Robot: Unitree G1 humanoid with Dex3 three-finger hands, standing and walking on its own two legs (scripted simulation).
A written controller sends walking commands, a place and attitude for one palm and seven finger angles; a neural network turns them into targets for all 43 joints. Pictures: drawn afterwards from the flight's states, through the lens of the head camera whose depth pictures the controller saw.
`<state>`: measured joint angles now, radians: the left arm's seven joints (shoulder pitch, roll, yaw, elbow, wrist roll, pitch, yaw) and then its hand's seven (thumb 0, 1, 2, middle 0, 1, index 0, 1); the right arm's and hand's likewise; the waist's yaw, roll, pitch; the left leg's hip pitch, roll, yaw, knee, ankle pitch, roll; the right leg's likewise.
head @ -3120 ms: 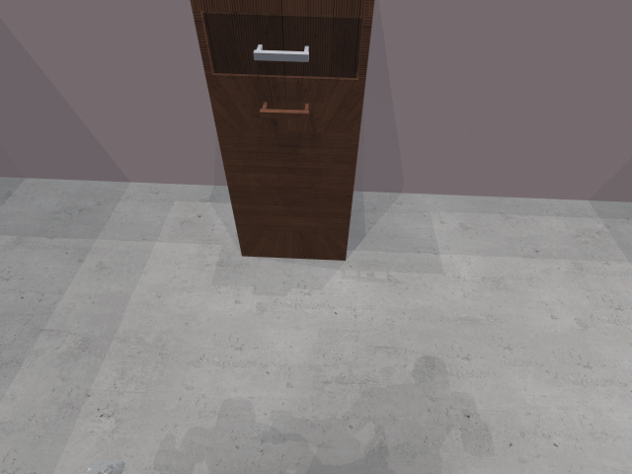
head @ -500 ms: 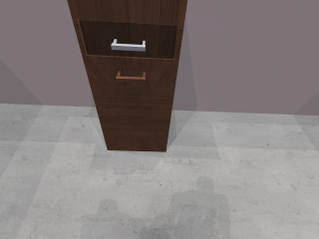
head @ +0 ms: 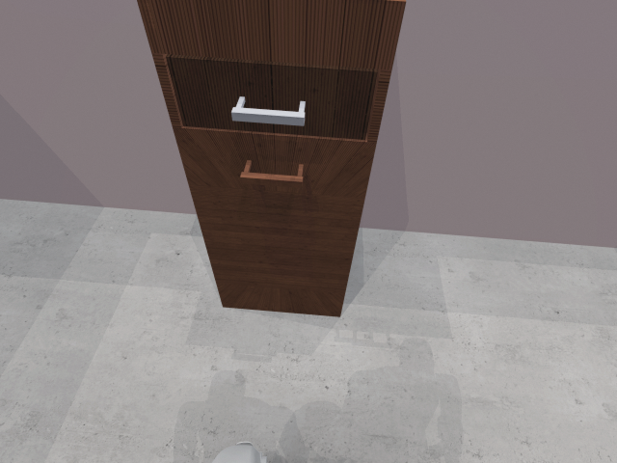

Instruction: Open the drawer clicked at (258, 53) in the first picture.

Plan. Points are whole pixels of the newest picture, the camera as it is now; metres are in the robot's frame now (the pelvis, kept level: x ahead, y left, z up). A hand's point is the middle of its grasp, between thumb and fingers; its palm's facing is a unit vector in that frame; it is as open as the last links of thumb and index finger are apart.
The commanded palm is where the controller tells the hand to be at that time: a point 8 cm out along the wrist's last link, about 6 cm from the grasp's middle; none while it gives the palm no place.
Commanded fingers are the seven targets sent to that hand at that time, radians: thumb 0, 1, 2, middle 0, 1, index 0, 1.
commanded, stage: take the last steps up to it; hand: left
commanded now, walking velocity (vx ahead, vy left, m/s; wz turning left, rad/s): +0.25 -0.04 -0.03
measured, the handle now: (270, 110) +0.70 +0.14 +0.08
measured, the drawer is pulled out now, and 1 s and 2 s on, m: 0.00 0.00 0.00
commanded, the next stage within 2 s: come to a stop and stand still in 0.26 s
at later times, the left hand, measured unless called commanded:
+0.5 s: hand (203, 378) +0.27 +0.20 -0.17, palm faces -0.04 -0.98 -0.22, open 7.4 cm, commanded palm none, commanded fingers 0.00 0.90 0.90 -0.20 -0.30 -0.20 -0.30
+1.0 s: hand (148, 438) +0.18 +0.26 -0.18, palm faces +0.05 -0.98 -0.18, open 7.4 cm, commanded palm none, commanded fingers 0.00 0.90 0.90 -0.20 -0.30 -0.20 -0.30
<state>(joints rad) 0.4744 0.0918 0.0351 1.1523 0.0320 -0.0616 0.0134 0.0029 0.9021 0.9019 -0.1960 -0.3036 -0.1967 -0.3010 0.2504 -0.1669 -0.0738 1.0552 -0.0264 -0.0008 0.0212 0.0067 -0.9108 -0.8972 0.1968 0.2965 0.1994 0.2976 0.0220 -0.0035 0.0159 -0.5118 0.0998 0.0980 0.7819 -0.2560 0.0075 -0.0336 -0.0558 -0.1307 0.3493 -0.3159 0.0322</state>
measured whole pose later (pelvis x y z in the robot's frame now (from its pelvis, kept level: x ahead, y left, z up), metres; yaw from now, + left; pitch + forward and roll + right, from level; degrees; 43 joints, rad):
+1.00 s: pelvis +0.15 +0.07 +0.00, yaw -1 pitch +0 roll -2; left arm 0.25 0.22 0.07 1.06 0.02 0.05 0.01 0.00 0.91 0.90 -0.19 -0.30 -0.19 -0.30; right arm 0.23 -0.13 -0.03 1.03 -0.03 0.00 -0.05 0.00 -0.92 -0.90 0.20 0.30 0.20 0.30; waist 0.01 -0.06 0.01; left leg -0.20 0.00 0.09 0.44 -0.24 0.06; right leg -0.42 -0.02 0.02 0.92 -0.32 0.04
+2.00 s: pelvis +0.14 -0.01 +0.00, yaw -2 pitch +0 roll -1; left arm 0.36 0.06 0.00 1.13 0.02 -0.04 0.05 0.00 0.90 0.90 -0.20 -0.30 -0.20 -0.30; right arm 0.26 -0.16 -0.03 1.11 -0.01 0.01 -0.04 0.01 -0.92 -0.90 0.20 0.30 0.20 0.30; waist 0.01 0.03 0.03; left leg -0.28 0.08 0.03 0.61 -0.30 -0.02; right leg -0.15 0.04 -0.08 0.44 -0.29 -0.04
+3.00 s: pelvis +0.16 -0.03 +0.00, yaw -1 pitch +1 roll +1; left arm 0.35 0.12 0.02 1.07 0.03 -0.02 0.03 0.00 0.90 0.90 -0.19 -0.30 -0.19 -0.30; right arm 0.31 -0.15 -0.03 1.11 -0.03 0.02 -0.04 0.01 -0.90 -0.90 0.20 0.30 0.20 0.30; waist 0.00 -0.01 0.02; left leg -0.42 0.04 0.08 0.96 -0.49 0.03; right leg -0.19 0.02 -0.15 0.50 -0.33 -0.09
